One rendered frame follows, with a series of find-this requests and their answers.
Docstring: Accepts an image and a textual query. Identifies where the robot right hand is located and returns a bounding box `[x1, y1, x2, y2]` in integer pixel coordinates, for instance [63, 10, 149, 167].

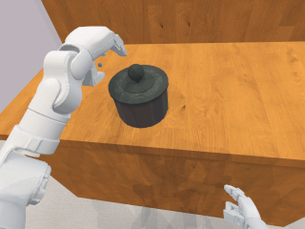
[223, 184, 261, 229]

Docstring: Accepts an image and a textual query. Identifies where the table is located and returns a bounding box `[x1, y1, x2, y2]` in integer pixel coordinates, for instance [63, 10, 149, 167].
[0, 0, 305, 227]

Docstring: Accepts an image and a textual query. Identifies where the knob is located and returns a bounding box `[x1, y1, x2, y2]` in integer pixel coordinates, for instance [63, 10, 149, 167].
[128, 64, 145, 81]

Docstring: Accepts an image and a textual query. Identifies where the left robot upper arm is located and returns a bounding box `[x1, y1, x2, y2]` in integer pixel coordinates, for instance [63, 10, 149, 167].
[0, 152, 51, 229]

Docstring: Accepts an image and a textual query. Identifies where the robot left hand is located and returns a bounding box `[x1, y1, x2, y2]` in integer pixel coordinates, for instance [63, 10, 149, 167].
[65, 26, 127, 87]

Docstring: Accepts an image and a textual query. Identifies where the lid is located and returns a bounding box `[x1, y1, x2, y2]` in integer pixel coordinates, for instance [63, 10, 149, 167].
[108, 65, 169, 106]

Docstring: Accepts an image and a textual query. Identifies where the robot right forearm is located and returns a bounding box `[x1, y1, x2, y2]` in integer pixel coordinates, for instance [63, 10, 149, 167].
[244, 218, 269, 229]

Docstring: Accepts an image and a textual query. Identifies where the robot left forearm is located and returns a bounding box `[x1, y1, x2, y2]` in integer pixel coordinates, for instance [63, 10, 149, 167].
[0, 41, 92, 168]

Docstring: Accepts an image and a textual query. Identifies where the pot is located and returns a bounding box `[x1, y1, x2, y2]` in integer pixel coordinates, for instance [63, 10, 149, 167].
[114, 90, 169, 129]

